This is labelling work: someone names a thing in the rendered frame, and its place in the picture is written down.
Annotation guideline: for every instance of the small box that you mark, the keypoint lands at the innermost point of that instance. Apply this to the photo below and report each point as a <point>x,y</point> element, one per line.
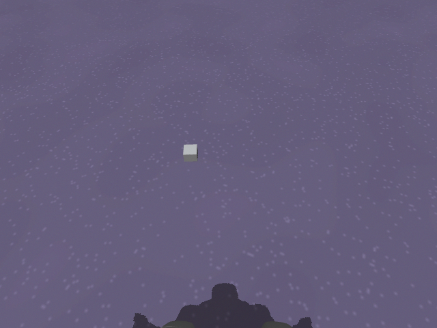
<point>190,152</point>

